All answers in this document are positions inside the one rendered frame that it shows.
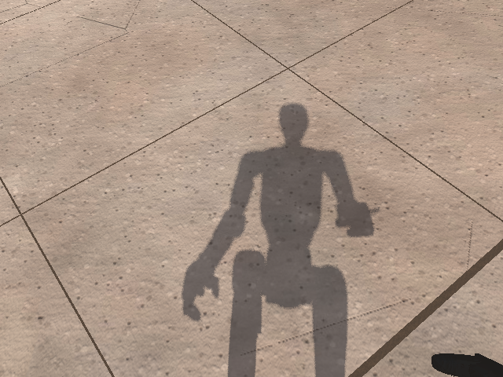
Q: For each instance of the robot right hand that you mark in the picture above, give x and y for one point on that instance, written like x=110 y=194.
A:
x=466 y=365

